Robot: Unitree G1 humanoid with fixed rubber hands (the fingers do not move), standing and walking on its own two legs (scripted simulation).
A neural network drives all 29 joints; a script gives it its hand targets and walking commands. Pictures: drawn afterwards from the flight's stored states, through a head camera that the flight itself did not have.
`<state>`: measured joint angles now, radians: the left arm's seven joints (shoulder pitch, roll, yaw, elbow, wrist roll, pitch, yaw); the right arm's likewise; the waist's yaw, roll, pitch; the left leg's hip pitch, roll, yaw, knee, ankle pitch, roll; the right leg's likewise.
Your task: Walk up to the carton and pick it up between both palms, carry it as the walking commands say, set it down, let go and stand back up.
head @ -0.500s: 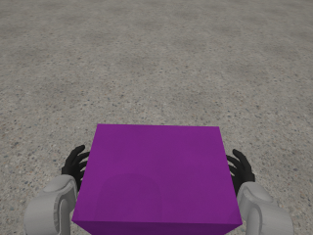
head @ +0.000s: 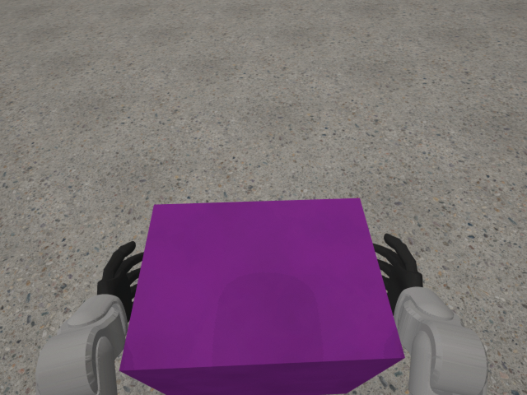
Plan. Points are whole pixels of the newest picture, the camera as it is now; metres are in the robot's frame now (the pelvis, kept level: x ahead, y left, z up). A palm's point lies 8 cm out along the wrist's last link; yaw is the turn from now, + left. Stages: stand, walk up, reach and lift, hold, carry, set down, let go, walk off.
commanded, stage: carry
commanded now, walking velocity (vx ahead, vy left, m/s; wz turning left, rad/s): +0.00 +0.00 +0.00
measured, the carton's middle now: (260, 309) +0.26 +0.02 +0.00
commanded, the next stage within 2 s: hold in 1.84 s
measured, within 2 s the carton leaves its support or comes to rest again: neither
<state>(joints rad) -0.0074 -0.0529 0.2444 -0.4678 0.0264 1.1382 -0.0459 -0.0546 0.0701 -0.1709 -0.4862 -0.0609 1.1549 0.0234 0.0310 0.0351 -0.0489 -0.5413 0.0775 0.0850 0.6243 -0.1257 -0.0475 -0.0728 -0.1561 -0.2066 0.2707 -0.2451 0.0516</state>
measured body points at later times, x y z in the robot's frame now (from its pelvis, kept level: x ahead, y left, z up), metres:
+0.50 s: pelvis +0.17 +0.06 -0.02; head +0.15 +0.04 +0.43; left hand +0.42 +0.24 +0.06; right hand +0.41 -0.14 +0.06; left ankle +0.20 +0.14 -0.75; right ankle +0.15 -0.06 -0.75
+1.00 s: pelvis +0.18 +0.07 -0.02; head +0.16 +0.07 +0.43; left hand +0.44 +0.26 +0.05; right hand +0.44 -0.12 +0.05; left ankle +0.20 +0.14 -0.75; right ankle +0.15 -0.06 -0.75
